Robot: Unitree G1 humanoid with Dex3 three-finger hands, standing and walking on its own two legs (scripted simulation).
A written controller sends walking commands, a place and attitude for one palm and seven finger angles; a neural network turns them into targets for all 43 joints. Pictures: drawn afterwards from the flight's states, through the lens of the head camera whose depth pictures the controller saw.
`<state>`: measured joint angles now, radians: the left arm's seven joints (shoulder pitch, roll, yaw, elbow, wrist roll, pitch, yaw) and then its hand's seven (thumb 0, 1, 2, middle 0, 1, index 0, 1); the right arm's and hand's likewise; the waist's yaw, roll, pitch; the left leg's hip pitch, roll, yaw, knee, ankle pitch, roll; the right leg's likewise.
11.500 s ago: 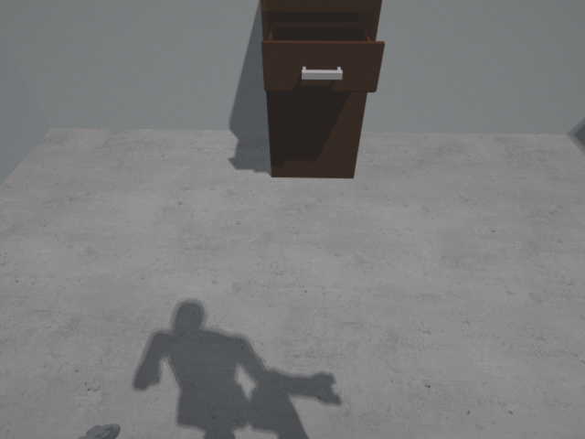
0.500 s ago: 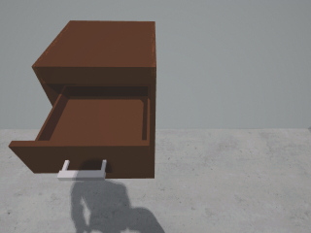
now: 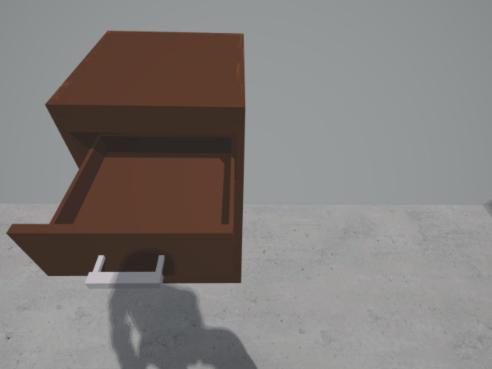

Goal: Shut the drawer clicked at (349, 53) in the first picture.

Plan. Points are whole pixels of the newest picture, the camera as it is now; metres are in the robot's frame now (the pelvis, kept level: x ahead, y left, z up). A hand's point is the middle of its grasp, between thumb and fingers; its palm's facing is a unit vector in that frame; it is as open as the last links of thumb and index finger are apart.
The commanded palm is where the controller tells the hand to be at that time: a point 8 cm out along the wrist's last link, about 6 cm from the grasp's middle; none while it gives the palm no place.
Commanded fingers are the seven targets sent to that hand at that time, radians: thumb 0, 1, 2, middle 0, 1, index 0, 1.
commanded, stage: look again from close up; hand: left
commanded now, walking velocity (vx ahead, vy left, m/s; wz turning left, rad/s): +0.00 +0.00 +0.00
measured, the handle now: (128, 270) +0.30 +0.24 -0.05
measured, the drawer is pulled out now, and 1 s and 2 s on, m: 0.29 0.25 0.25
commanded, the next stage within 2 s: raise the hand and make a fist in 0.34 s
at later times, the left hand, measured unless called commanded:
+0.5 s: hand out of the picture -0.01 +0.15 -0.17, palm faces +0.09 -0.98 -0.19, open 7.3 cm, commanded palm +0.10 +0.19 -0.07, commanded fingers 0.00 0.90 0.90 -0.28 -0.39 -0.28 -0.39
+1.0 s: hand out of the picture +0.13 +0.16 -0.03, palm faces +0.18 -0.98 -0.06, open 5.2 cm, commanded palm +0.10 +0.21 -0.02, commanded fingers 0.00 0.90 0.90 -0.78 -0.93 -0.78 -0.93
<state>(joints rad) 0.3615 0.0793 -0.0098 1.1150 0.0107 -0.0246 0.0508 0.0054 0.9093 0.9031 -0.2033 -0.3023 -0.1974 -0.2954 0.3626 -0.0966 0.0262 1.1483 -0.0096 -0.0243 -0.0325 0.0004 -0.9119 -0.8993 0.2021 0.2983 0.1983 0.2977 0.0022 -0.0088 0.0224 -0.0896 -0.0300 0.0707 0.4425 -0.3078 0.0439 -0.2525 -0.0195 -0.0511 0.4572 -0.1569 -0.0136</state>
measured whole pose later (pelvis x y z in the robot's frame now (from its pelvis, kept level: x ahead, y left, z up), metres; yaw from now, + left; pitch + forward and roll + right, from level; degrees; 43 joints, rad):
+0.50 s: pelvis +0.00 -0.01 +0.00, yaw -1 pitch -3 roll +1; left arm 0.47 0.12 -0.04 0.79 -0.03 0.13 0.09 0.05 0.95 0.90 -0.21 -0.31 -0.20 -0.30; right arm 0.41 -0.11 0.04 1.05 0.01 -0.07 -0.04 0.00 -0.91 -0.90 0.20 0.30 0.20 0.30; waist 0.01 -0.01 0.03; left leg -0.10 -0.02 0.08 0.47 -0.33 0.03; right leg -0.28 -0.01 -0.04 0.50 -0.18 -0.02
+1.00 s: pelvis -0.01 -0.03 -0.09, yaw +5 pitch +13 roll -1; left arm 0.67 0.17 0.07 -0.17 -0.20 -0.49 -0.19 0.02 0.90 0.90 -0.58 -0.72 -0.59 -0.72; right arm 0.13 -0.24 -0.02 0.42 0.00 -0.27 0.00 0.01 -0.91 -0.90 0.20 0.30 0.20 0.30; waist 0.07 0.00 -0.15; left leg -0.78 0.00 -0.03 1.17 -0.62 0.00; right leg -0.89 -0.03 -0.14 1.11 -0.44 -0.07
